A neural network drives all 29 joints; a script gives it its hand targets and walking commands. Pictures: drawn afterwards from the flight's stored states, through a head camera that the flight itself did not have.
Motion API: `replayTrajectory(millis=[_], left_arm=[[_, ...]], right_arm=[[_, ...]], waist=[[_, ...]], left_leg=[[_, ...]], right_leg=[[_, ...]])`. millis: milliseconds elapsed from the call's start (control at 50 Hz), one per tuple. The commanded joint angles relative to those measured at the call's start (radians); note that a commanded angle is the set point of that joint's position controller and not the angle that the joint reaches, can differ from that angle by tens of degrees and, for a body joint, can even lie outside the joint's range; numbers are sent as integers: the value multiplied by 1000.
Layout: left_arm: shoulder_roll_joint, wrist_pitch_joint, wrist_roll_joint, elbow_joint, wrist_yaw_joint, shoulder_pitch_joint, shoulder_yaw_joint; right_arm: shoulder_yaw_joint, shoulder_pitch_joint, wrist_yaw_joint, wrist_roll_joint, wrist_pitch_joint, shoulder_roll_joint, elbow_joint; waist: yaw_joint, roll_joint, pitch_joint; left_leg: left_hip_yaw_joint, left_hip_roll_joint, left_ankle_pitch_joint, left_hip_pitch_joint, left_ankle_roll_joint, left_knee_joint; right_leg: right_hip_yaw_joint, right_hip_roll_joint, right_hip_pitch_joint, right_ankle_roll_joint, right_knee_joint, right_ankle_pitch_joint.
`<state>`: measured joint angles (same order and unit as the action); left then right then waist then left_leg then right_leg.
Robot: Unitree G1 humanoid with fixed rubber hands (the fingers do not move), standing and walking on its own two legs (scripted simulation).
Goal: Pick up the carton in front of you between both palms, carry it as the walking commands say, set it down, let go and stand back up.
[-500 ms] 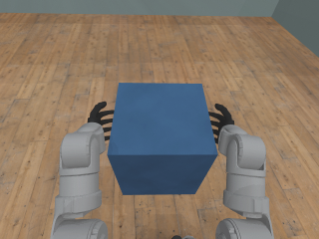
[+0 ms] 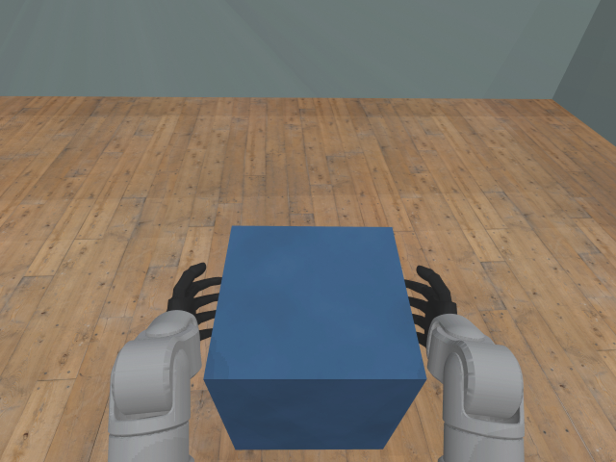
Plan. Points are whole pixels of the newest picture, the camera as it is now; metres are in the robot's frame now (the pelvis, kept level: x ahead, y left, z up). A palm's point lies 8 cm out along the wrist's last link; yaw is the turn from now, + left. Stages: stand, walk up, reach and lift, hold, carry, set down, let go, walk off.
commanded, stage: carry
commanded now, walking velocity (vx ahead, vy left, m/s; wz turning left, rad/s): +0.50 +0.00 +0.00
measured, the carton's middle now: (310, 342) +0.28 +0.00 +0.02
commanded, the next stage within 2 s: none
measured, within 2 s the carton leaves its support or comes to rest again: neither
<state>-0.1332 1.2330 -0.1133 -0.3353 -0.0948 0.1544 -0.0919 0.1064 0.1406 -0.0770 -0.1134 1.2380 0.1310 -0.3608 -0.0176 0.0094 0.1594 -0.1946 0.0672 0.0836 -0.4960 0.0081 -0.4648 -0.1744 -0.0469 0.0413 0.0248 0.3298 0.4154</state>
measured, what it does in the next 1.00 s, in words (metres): walks ahead: left foot, then right foot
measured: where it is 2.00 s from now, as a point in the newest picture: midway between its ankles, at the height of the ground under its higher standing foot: (303, 327)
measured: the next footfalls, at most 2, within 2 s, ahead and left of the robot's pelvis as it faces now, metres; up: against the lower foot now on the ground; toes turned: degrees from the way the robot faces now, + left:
left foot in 0.02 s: +0.18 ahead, +0.11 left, +0.00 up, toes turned +11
right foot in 0.50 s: +0.47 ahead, -0.12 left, +0.00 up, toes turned -13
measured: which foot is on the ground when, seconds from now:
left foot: up 0.00-0.00, down 0.02-0.50, up 0.52-0.96, down 0.98-1.00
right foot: down 0.00-0.04, up 0.06-0.48, down 0.50-1.00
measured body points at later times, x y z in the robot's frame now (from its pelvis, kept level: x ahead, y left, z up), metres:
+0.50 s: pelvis +0.31 -0.02 +0.00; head +0.27 -0.02 +0.45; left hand +0.58 +0.13 +0.10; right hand +0.57 -0.17 +0.10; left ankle +0.15 +0.10 -0.73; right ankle +0.43 -0.12 -0.73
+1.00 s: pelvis +0.63 +0.00 -0.01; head +0.61 +0.01 +0.44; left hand +0.91 +0.15 +0.08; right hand +0.90 -0.15 +0.09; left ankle +0.75 +0.09 -0.73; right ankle +0.44 -0.12 -0.72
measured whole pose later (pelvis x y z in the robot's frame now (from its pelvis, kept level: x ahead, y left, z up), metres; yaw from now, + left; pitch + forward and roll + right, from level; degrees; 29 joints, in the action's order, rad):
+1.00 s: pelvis +0.63 +0.00 -0.01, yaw -1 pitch +3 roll +1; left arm -0.13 1.23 -0.12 -0.36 -0.09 0.16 -0.11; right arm 0.09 0.16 -0.08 -0.12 1.23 0.13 -0.36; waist 0.00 0.04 0.12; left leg -0.24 0.05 0.07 -0.48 0.06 -0.51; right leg -0.19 -0.12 0.00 0.05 0.55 0.47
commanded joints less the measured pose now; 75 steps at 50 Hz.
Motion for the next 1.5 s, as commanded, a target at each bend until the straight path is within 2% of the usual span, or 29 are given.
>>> replayTrajectory(millis=[0, 20, 40, 80, 120, 220, 360, 460, 480, 500, 520, 540, 600, 680, 880, 940, 960, 980, 1000, 1020, 1060, 1100, 1180, 1240, 1300, 1340, 1360, 1400, 1480], left_arm=[[-826, 10, 392, -22, 265, 446, 679], [-828, 18, 399, -31, 263, 478, 690], [-832, 21, 403, -22, 266, 497, 697], [-898, 2, 419, -1, 274, 520, 703], [-950, -23, 425, -6, 276, 528, 712], [-986, -58, 407, -58, 254, 495, 733], [-880, -21, 402, -119, 240, 438, 720], [-818, 20, 400, -67, 251, 423, 684], [-814, 24, 399, -44, 254, 415, 674], [-798, 21, 386, -20, 256, 407, 656], [-818, 13, 385, 9, 259, 400, 652], [-848, 8, 392, 1, 261, 410, 653], [-954, -23, 420, -39, 272, 492, 687], [-972, -45, 454, -102, 280, 517, 713], [-842, -4, 403, -103, 264, 397, 685], [-830, 6, 393, -83, 263, 410, 683], [-819, 9, 392, -78, 263, 424, 682], [-833, 19, 403, -94, 261, 452, 699], [-836, 17, 402, -79, 264, 458, 703], [-877, 5, 404, -59, 267, 463, 711], [-938, -24, 411, -62, 271, 485, 725], [-994, -48, 421, -76, 267, 496, 738], [-1004, -79, 406, -111, 245, 431, 755], [-969, -76, 410, -168, 238, 429, 763], [-914, -50, 415, -187, 243, 421, 750], [-864, -22, 412, -167, 254, 410, 727], [-847, -13, 401, -131, 259, 411, 713], [-848, -10, 385, -43, 265, 353, 678], [-900, -12, 380, 8, 269, 387, 661]], right_arm=[[-677, 420, 241, 379, 3, 842, 31], [-661, 429, 244, 365, -1, 824, 56], [-658, 413, 245, 366, -8, 845, 96], [-673, 451, 248, 390, -22, 912, 63], [-699, 506, 255, 411, -41, 966, 23], [-730, 501, 267, 444, -66, 973, -40], [-712, 438, 251, 423, -32, 863, -87], [-692, 426, 240, 389, 5, 813, -36], [-690, 429, 239, 387, 11, 803, -27], [-698, 459, 237, 396, 22, 804, -41], [-709, 490, 240, 403, 25, 812, -54], [-713, 502, 243, 410, 21, 844, -25], [-732, 535, 251, 420, -15, 932, -30], [-746, 523, 237, 414, -49, 980, -66], [-720, 426, 226, 393, -5, 859, -85], [-701, 412, 237, 393, 4, 844, -43], [-695, 407, 241, 392, 5, 842, -29], [-677, 415, 247, 377, -3, 829, 2], [-679, 390, 250, 384, -11, 861, 33], [-688, 410, 252, 396, -20, 889, 9], [-704, 445, 259, 413, -43, 967, -11], [-715, 476, 264, 425, -63, 997, -42], [-723, 431, 272, 438, -83, 990, -85], [-720, 394, 268, 430, -83, 953, -114], [-713, 399, 255, 410, -64, 902, -130], [-702, 378, 248, 384, -44, 857, -102], [-707, 390, 244, 384, -28, 840, -97], [-716, 411, 244, 391, -1, 824, -88], [-727, 473, 257, 412, 0, 881, -24]], waist=[[34, 56, 201], [47, -172, 279], [47, -349, 278], [41, -166, 252], [29, -48, 219], [28, -138, 184], [40, -147, 109], [25, -120, 103], [8, -69, 168], [-11, 137, 266], [-12, 327, 267], [-7, 259, 248], [6, 51, 222], [5, 110, 193], [-4, 145, 75], [23, 101, 148], [47, 35, 202], [52, -215, 306], [44, -328, 281], [41, -258, 271], [36, -82, 261], [27, -114, 259], [22, -161, 268], [34, -200, 255], [25, -140, 226], [21, -50, 232], [25, 48, 270], [20, 170, 276], [16, 114, 258]], left_leg=[[1, -7, 86, 481, 29, 26], [438, 259, 240, 701, 145, 112], [703, 360, 147, 791, 228, 227], [567, 340, -13, 691, 209, 193], [407, 301, 77, 520, 133, 247], [207, 238, 185, 446, 122, 350], [87, 191, -58, 534, 100, 300], [-6, 145, -223, 495, 50, 33], [-28, 115, -195, 361, 20, -152], [-23, 39, 7, 91, -38, -462], [41, -76, 396, -177, -52, -664], [148, -16, 414, -245, -20, -778], [198, 83, 252, -193, 10, -699], [131, 76, 133, -138, -15, -485], [-7, 4, -61, -58, 6, -26], [-102, -78, 10, 300, 20, 48], [42, 31, 25, 521, 33, 46], [490, 315, 4, 780, 182, 108], [624, 370, -286, 814, 242, 180], [508, 361, -501, 772, 237, 148], [322, 308, -581, 648, 155, 129], [198, 257, -510, 556, 97, 173], [53, 209, -623, 534, 105, 150], [17, 194, -600, 530, 96, 124], [-14, 147, -393, 469, 50, 22], [5, 122, -125, 308, -15, -62], [51, 76, 114, 226, -45, -98], [91, 48, 278, 198, -52, -63], [86, 50, 56, 307, -51, 47]], right_leg=[[-36, -119, -207, -35, 318, -584], [-23, -29, -484, 20, 630, -334], [44, 64, -720, 17, 816, 59], [162, -34, -784, -31, 953, 59], [184, -101, -712, -33, 815, -68], [94, -87, -653, 2, 522, -216], [-2, -40, -608, -9, 211, -386], [-104, 27, -327, -44, 65, -291], [-46, -10, -98, -53, 93, -243], [348, -260, 146, -149, 28, -111], [655, -391, 265, -241, -93, -151], [614, -395, 234, -245, -88, -255], [363, -322, 41, -162, -104, -306], [198, -276, -37, -153, -187, -209], [24, -205, 91, -112, -98, -589], [-83, -145, -14, -55, 197, -742], [-71, -119, -187, -20, 396, -562], [-43, -11, -495, 41, 731, -312], [44, 59, -679, 32, 888, 83], [123, 14, -704, 8, 971, 114], [166, -64, -664, -15, 848, 27], [132, -62, -562, -10, 649, -51], [61, -6, -469, 0, 364, -139], [23, 10, -421, 0, 245, -291], [-18, 10, -280, 1, 28, -526], [84, -127, -64, -10, 19, -824], [194, -243, 52, -78, 119, -1141], [250, -268, 62, -152, 101, -1057], [147, -172, -3, -92, 159, -1039]])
